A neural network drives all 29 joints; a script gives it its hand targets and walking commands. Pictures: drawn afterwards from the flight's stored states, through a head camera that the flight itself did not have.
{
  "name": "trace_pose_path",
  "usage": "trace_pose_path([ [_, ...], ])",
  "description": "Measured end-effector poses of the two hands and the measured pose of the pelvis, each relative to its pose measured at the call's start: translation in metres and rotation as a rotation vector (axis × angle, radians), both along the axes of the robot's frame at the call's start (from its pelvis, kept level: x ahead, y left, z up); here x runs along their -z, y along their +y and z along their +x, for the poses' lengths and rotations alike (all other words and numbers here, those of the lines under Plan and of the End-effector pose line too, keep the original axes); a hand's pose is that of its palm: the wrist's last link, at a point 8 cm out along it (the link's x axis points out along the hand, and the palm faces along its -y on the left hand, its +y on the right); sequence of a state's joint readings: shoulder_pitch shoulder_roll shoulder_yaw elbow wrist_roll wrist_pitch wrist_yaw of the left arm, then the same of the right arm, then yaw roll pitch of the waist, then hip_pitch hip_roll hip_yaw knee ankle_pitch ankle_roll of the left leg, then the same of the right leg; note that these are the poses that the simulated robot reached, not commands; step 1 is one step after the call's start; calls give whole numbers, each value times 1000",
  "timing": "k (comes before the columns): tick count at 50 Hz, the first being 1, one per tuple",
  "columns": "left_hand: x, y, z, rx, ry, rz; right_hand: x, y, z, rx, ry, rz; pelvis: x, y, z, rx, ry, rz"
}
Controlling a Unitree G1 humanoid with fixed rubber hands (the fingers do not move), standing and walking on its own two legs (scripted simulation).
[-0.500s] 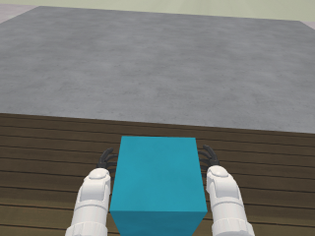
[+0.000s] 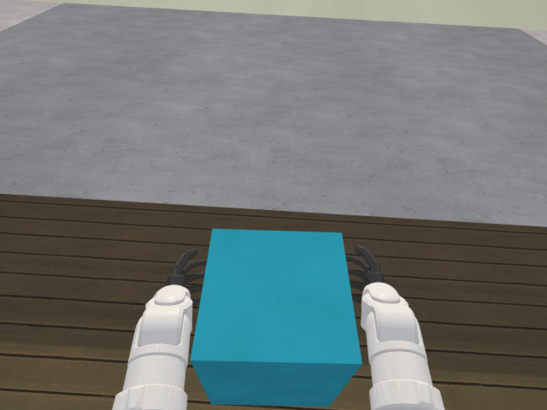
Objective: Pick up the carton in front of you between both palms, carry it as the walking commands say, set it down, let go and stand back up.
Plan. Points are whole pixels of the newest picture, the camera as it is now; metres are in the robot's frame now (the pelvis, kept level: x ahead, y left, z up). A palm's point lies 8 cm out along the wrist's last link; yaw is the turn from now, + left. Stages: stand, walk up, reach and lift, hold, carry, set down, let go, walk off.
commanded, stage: reach and lift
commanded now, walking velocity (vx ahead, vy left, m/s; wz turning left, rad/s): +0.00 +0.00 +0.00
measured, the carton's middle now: (273, 322) +0.29 +0.00 -0.05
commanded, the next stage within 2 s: hold in 0.36 s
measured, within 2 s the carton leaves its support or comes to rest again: neither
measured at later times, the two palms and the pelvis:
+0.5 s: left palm (176, 292) +0.28 +0.15 +0.05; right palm (378, 287) +0.29 -0.15 +0.05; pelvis +0.00 +0.00 +0.00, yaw +0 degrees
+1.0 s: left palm (175, 289) +0.28 +0.15 +0.05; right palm (380, 287) +0.29 -0.15 +0.06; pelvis -0.01 +0.00 +0.00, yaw +0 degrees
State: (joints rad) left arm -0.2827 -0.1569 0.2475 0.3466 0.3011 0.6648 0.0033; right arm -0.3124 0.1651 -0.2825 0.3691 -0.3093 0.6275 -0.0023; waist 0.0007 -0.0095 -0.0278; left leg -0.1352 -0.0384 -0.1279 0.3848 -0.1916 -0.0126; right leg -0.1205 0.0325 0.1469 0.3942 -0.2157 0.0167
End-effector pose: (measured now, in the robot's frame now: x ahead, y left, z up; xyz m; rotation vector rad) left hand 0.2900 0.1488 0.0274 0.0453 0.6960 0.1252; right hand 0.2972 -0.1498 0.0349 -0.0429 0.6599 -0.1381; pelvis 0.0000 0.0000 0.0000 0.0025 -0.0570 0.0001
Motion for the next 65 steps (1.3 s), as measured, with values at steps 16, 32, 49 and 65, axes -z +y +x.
trace_pose_path([
  [16, -7, -2, -3, 0, -3, 4, -7, -3, -2, -11, -4, -1, -2, -4, 4, -3, -25, 0],
  [32, -25, -4, -9, -1, -19, 0, -25, -3, -10, 12, -20, 2, -2, -2, -5, -3, -67, -1],
  [49, -26, -3, -6, -6, -23, -5, -25, -2, -8, 20, -22, 4, -1, -1, -9, 3, -65, 0],
  [65, -23, -4, -5, -2, -13, 4, -24, -4, -5, -1, -14, 1, -3, -4, 2, -1, -63, -1],
])
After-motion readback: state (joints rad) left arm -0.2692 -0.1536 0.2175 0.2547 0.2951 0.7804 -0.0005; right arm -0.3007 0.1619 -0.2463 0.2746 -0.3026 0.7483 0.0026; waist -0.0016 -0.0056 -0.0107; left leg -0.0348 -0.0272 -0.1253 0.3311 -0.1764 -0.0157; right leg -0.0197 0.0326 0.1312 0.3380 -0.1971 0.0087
